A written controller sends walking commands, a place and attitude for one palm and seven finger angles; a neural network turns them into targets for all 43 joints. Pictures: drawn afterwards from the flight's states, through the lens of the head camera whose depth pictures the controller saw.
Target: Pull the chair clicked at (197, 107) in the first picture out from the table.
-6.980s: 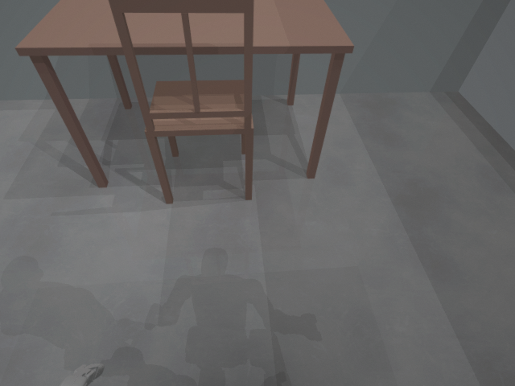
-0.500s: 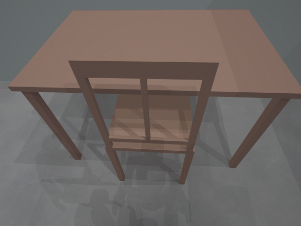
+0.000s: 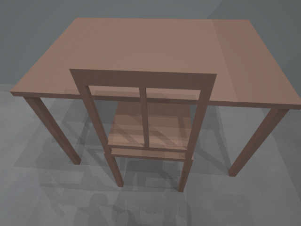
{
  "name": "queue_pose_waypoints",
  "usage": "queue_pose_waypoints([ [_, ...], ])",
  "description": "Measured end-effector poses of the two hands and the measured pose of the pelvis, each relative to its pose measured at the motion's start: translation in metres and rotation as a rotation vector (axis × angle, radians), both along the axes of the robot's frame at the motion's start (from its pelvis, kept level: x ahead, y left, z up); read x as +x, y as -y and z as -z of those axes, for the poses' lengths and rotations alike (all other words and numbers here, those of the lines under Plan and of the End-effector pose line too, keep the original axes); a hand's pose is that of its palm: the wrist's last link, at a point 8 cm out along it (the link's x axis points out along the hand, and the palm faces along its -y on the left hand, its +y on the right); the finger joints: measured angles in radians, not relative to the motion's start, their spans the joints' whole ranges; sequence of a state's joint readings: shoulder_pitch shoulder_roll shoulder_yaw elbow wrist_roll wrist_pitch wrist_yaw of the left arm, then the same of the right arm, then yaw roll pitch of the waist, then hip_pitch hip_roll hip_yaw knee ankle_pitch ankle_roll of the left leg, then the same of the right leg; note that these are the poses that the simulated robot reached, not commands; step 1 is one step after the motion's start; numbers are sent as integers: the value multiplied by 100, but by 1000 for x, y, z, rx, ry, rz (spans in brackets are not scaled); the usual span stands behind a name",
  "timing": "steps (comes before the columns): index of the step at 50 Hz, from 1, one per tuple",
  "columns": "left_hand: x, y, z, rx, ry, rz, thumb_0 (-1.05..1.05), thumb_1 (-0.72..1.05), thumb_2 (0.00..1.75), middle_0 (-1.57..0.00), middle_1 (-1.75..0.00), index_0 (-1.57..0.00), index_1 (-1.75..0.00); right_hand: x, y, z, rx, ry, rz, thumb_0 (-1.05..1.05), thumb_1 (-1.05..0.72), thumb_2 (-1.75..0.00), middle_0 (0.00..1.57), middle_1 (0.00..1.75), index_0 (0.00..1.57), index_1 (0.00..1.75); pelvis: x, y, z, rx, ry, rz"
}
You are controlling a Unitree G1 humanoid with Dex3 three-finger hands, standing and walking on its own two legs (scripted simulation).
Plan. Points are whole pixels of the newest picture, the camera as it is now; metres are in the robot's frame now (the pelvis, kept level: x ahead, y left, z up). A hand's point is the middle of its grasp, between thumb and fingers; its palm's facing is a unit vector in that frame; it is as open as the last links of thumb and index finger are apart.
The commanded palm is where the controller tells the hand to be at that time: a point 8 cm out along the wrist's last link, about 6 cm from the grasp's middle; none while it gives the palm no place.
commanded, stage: look again from close up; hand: left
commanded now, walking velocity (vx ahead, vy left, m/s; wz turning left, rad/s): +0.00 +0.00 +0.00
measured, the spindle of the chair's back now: (145, 121) +0.49 +0.05 -0.06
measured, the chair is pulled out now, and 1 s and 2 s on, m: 0.00 0.00 0.00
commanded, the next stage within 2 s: none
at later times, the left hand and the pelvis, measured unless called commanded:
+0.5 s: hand out of the picture -0.02 +0.16 -0.17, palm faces +0.03 -0.98 -0.19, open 7.4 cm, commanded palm none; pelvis -0.01 +0.00 +0.00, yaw +0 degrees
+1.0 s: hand out of the picture -0.04 +0.16 -0.17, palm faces +0.02 -0.98 -0.18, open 7.4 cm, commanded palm none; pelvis -0.02 +0.00 +0.00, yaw -1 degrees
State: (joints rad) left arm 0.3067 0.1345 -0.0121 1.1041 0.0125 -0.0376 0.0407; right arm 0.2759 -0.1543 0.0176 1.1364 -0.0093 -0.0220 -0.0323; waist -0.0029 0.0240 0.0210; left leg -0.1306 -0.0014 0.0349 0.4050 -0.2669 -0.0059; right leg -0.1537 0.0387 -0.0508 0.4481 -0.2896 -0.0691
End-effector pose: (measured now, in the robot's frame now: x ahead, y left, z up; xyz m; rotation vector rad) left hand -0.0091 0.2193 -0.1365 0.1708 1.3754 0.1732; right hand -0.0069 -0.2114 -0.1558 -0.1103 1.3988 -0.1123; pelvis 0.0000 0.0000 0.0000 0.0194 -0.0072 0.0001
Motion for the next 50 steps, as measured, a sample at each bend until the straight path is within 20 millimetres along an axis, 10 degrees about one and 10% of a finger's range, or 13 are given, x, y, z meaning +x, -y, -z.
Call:
queue_pose_waypoints([
  [50,-31,11,3,-41,-26,-8,1,91,90,-20,-30,-20,-30,-33,-13,-3,15,-25,27,0,-91,-90,20,30,20,30,-17,-2,-2,2,8,10],
])
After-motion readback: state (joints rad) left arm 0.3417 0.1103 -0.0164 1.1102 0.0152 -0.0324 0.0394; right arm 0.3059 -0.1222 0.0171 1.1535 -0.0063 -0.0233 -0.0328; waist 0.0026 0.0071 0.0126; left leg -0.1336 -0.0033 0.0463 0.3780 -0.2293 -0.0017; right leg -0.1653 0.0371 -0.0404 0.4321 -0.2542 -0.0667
